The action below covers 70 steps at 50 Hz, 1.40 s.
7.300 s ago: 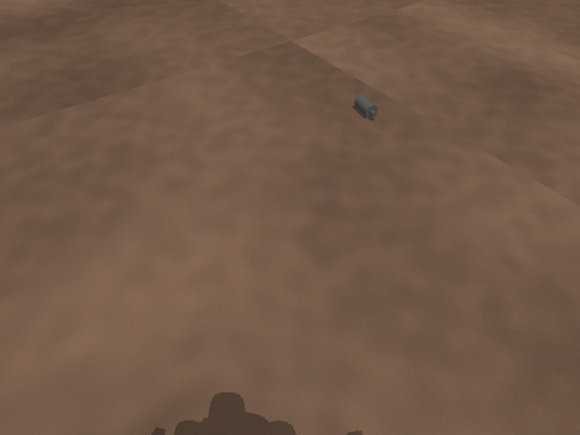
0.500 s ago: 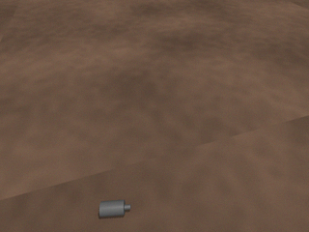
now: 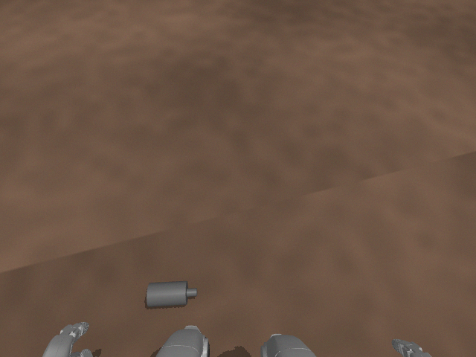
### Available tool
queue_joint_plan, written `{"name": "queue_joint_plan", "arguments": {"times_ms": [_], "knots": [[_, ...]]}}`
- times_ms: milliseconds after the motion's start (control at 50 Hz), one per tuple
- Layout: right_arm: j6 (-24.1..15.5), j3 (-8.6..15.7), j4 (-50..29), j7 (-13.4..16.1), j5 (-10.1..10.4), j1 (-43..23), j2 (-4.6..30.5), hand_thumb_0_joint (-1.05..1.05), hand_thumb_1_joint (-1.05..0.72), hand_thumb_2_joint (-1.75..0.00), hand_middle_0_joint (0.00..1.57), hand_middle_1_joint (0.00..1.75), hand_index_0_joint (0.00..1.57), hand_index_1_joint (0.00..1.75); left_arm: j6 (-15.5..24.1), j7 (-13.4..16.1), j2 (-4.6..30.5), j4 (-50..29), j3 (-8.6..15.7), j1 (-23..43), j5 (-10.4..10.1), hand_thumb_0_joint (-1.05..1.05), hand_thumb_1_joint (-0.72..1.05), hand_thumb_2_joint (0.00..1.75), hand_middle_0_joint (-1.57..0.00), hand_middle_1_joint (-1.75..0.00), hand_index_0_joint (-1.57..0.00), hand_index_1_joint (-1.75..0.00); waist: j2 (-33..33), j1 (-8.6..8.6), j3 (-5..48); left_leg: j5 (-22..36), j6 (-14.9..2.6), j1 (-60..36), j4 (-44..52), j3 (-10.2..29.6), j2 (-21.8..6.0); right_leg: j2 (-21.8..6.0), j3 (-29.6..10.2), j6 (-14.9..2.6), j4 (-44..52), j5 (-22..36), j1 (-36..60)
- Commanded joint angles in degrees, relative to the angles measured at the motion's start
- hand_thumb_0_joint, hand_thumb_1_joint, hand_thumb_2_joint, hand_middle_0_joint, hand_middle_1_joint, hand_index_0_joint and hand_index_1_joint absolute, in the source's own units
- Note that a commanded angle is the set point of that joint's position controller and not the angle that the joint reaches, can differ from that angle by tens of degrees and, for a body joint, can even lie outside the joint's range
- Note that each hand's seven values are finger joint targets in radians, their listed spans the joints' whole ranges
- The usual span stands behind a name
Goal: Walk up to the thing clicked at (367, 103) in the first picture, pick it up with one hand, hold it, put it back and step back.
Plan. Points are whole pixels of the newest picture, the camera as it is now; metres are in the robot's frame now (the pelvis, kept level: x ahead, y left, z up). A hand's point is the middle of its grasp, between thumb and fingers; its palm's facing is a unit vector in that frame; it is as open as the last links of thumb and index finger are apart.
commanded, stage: walk up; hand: left
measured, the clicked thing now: (173, 293) +0.34 +0.22 -0.71
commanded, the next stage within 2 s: none
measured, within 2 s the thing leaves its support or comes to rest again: neither
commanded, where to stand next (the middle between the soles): -0.03 -0.03 m, yaw +1 degrees
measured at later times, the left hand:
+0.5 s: hand out of the picture +0.00 +0.26 -0.12, palm faces +0.02 -0.90 -0.44, open 7.3 cm
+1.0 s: hand out of the picture +0.02 +0.27 -0.14, palm faces +0.04 -0.92 -0.38, open 7.4 cm
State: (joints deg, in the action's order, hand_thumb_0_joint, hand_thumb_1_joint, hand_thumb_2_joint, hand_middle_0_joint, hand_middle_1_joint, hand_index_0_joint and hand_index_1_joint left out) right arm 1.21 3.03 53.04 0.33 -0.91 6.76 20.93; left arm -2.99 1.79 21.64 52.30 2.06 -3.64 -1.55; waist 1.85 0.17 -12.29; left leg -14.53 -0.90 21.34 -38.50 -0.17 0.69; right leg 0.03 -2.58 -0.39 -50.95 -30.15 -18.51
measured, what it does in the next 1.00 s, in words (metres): steps on the spot: right foot, then left foot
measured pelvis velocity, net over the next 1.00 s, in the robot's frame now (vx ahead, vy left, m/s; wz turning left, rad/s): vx -0.06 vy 0.00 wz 0.07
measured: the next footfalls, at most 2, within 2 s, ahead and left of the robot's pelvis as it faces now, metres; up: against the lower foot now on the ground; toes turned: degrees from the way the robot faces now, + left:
right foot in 0.28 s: -0.03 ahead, -0.14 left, +0.00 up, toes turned +0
left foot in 0.60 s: -0.07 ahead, +0.11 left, +0.00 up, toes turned +6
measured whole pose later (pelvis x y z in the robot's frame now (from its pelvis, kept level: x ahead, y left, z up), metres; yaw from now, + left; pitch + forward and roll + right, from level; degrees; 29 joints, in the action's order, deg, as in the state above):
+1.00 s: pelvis -0.06 +0.00 +0.00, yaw +4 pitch -4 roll +0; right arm 2.3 2.5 48.4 0.9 1.0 12.2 22.5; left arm -1.2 0.2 21.0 51.4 2.6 -8.7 0.4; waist -1.1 0.8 -10.2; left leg -24.3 -1.0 13.2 -43.9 1.0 0.5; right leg -0.3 0.9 -0.7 -35.8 -8.8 -21.9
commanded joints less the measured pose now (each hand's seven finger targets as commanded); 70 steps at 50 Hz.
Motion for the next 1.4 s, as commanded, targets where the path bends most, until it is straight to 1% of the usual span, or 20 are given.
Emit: {"name": "queue_joint_plan", "arguments": {"times_ms": [0,160,240,280,300,360,480,560,600,620,760,860,920,980,1120,1180,1200,1240,1300,1380], "knots": [[-0.71,4.54,-5.80,2.30,0.80,1.32,16.74,0.00,-0.90,-0.90,0.20,0.30,0.20,0.30,-0.68,1.36,11.05,-3.74,3.11,-4.23,0.03,0.00,0.90,0.90,-0.20,-0.30,-0.20,-0.30,-8.75,0.62,20.46,49.25,-15.22,-15.83,9.94,18.42,-19.01,3.91,-8.04,-0.42,-25.00,-7.13,-6.46],[0.59,4.02,-9.48,1.36,-0.79,-0.04,15.12,0.00,-0.90,-0.90,0.20,0.30,0.20,0.30,0.54,0.42,9.89,-4.38,3.89,-5.38,0.64,0.00,0.90,0.90,-0.20,-0.30,-0.20,-0.30,-12.49,0.91,19.69,39.49,-12.73,-14.07,6.01,12.04,-14.69,1.07,0.84,1.83,-0.50,-1.05,-0.98],[2.27,3.21,-10.46,0.41,0.67,-1.65,13.55,0.00,-0.90,-0.90,0.20,0.30,0.20,0.30,1.95,0.21,10.98,-3.29,4.66,-9.33,2.95,0.00,0.90,0.90,-0.20,-0.30,-0.20,-0.30,-7.62,-1.49,18.43,21.61,-5.56,-1.11,-1.21,11.14,-9.99,-1.02,-0.20,-0.98,24.43,17.93,11.10],[2.61,3.54,-12.58,1.40,0.96,-4.86,12.17,0.00,-0.90,-0.90,0.20,0.30,0.20,0.30,2.25,0.02,23.28,-6.87,7.14,-5.83,3.84,0.00,0.90,0.90,-0.20,-0.30,-0.20,-0.30,16.18,-4.41,13.81,-24.54,0.41,9.23,-25.14,8.91,6.13,-27.48,-31.65,-17.47,31.34,34.02,-0.92],[2.87,4.21,-12.08,1.65,0.36,-4.81,13.99,0.00,-0.90,-0.90,0.20,0.30,0.20,0.30,2.61,0.33,21.18,-8.08,7.02,-3.49,3.69,0.00,0.90,0.90,-0.20,-0.30,-0.20,-0.30,12.03,-2.96,10.97,-22.79,0.89,8.27,-34.47,14.11,4.55,-27.84,-31.88,-19.10,31.20,35.36,-4.20],[1.92,3.98,-8.73,0.94,0.99,3.16,12.60,0.00,-0.90,-0.90,0.20,0.30,0.20,0.30,3.30,0.81,13.60,-8.67,5.91,1.81,3.71,0.00,0.90,0.90,-0.20,-0.30,-0.20,-0.30,5.28,1.38,11.21,-12.52,1.66,9.11,-35.46,11.09,5.64,-13.71,-9.68,-11.09,23.67,35.88,3.59],[-2.16,3.73,-9.35,-2.08,-0.60,-0.21,14.48,0.00,-0.90,-0.90,0.20,0.30,0.20,0.30,5.06,-2.37,17.01,-8.31,7.68,-12.97,4.69,0.00,0.90,0.90,-0.20,-0.30,-0.20,-0.30,11.68,-6.83,10.45,-19.61,1.14,11.64,-4.59,2.01,1.34,-16.34,-18.30,-13.43,32.41,-11.04,19.00],[-4.44,4.63,-3.81,-1.91,-0.89,15.95,12.39,0.00,-0.90,-0.90,0.20,0.30,0.20,0.30,4.23,-3.38,14.62,-10.08,5.64,-7.38,4.00,0.00,0.90,0.90,-0.20,-0.30,-0.20,-0.30,2.58,4.65,11.83,-3.79,-2.21,-22.02,19.70,-1.69,1.91,-9.22,-3.79,-7.51,18.47,1.41,-3.10],[-5.28,7.04,-5.35,-1.12,-2.48,19.89,23.45,0.00,-0.90,-0.90,0.20,0.30,0.20,0.30,4.15,-2.75,9.01,-12.81,4.10,-4.50,3.04,0.00,0.90,0.90,-0.20,-0.30,-0.20,-0.30,-14.81,6.73,7.29,-34.92,-10.88,-25.51,29.65,43.65,-22.39,1.94,0.86,-1.28,-8.31,-3.69,-31.87],[-5.44,7.02,-6.23,-1.20,-0.68,16.89,23.28,0.00,-0.90,-0.90,0.20,0.30,0.20,0.30,4.72,-2.35,14.89,-12.14,4.95,-1.28,3.39,0.00,0.90,0.90,-0.20,-0.30,-0.20,-0.30,-5.87,6.55,1.34,-33.00,-14.84,-16.37,31.21,43.26,-24.60,-2.75,-7.70,-1.89,-8.59,0.21,-27.80],[-5.79,2.49,-8.93,0.19,-0.39,5.76,13.04,0.00,-0.90,-0.90,0.20,0.30,0.20,0.30,4.11,-2.99,10.57,-4.25,3.84,-12.17,1.58,0.00,0.90,0.90,-0.20,-0.30,-0.20,-0.30,-11.08,-1.28,3.43,21.79,-8.31,-3.77,19.92,5.02,-11.04,-2.46,-1.98,1.02,3.37,12.69,-2.49],[-0.94,3.18,-8.91,1.04,0.75,7.63,14.30,0.00,-0.90,-0.90,0.20,0.30,0.20,0.30,3.23,-0.52,10.56,-5.25,3.42,-6.99,0.93,0.00,0.90,0.90,-0.20,-0.30,-0.20,-0.30,-14.45,1.18,7.10,41.38,-7.60,-9.88,8.08,4.82,-8.48,0.55,6.06,0.01,11.77,13.82,-0.97],[0.36,2.63,-9.21,1.37,2.46,6.60,13.35,0.00,-0.90,-0.90,0.20,0.30,0.20,0.30,3.12,-0.57,12.09,-4.72,4.00,-7.82,2.36,0.00,0.90,0.90,-0.20,-0.30,-0.20,-0.30,-5.16,-1.01,11.32,30.20,-3.74,-5.94,-0.84,5.32,-6.55,-1.64,2.60,-2.10,22.63,34.46,8.41],[1.13,2.68,-8.07,2.70,2.74,10.40,11.70,0.00,-0.90,-0.90,0.20,0.30,0.20,0.30,2.62,-0.57,17.01,-7.24,4.87,-5.85,2.20,0.00,0.90,0.90,-0.20,-0.30,-0.20,-0.30,13.97,-1.39,18.06,-24.60,-0.02,-3.10,-28.04,3.57,4.60,-23.55,-22.08,-18.69,27.59,59.68,7.00],[-0.60,2.31,-4.07,1.43,0.96,12.57,12.46,0.00,-0.90,-0.90,0.20,0.30,0.20,0.30,1.08,-0.53,12.65,-9.29,4.61,-0.24,4.86,0.00,0.90,0.90,-0.20,-0.30,-0.20,-0.30,11.32,-1.62,20.08,-19.33,1.39,1.30,-10.44,-1.40,1.64,-12.69,-9.78,-12.21,26.89,5.49,8.71],[-1.50,2.72,-0.75,0.96,-0.41,15.91,11.81,0.00,-0.90,-0.90,0.20,0.30,0.20,0.30,-0.02,-1.45,14.12,-8.08,4.84,0.20,3.49,0.00,0.90,0.90,-0.20,-0.30,-0.20,-0.30,8.88,0.39,16.50,-8.92,-0.21,-9.48,10.80,-2.72,1.68,-12.91,-10.71,-8.81,24.73,0.60,-0.16],[-1.71,3.33,-0.75,0.96,-1.38,13.84,13.30,0.00,-0.90,-0.90,0.20,0.30,0.20,0.30,-0.35,-1.57,11.72,-7.47,4.06,-2.01,3.08,0.00,0.90,0.90,-0.20,-0.30,-0.20,-0.30,3.04,-0.35,13.47,-10.00,-1.53,-12.66,14.58,4.58,-0.53,-9.74,-9.00,-5.50,18.87,-1.88,-8.28],[-2.00,5.16,-4.88,0.70,-1.55,4.02,23.26,0.00,-0.90,-0.90,0.20,0.30,0.20,0.30,0.40,-0.82,13.54,-7.55,5.31,5.50,2.58,0.00,0.90,0.90,-0.20,-0.30,-0.20,-0.30,-12.86,2.75,3.15,-25.43,-13.66,8.23,29.27,37.17,-25.00,0.33,-6.02,-0.30,-3.48,-2.39,-12.10],[-4.53,2.64,-5.08,1.52,-2.03,-2.40,14.77,0.00,-0.90,-0.90,0.20,0.30,0.20,0.30,1.04,-1.47,10.21,-3.27,4.45,-3.43,1.14,0.00,0.90,0.90,-0.20,-0.30,-0.20,-0.30,-3.53,-3.63,6.68,2.99,-6.76,-2.88,19.64,16.93,-14.16,2.69,-9.58,-1.08,-8.50,8.20,-8.97],[-4.54,4.68,-3.76,-0.35,-2.59,8.31,16.83,0.00,-0.90,-0.90,0.20,0.30,0.20,0.30,3.68,-3.22,11.98,-4.24,4.17,-0.31,3.03,0.00,0.90,0.90,-0.20,-0.30,-0.20,-0.30,-13.27,4.34,10.00,-18.09,-8.39,-19.93,22.86,16.05,-12.72,2.11,-0.28,1.00,2.89,5.35,-14.25]]}}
